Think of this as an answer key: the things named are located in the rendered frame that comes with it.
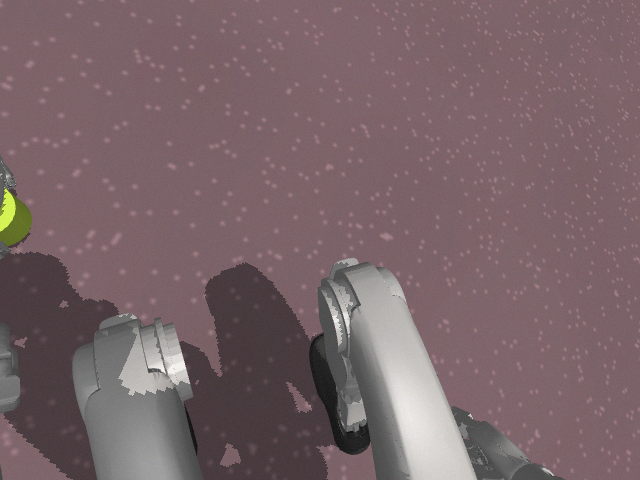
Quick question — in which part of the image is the left robot arm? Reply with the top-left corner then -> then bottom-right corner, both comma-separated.
0,323 -> 20,480

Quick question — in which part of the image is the right robot hand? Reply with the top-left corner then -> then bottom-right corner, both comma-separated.
451,406 -> 532,480

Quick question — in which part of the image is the tin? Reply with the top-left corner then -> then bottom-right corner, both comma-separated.
0,188 -> 32,246

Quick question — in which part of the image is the right robot foot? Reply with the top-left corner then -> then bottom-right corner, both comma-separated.
309,334 -> 370,455

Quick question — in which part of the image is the left robot hand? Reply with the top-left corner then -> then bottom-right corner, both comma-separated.
0,155 -> 16,259

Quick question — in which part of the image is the right robot arm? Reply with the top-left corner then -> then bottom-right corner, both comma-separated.
511,463 -> 565,480

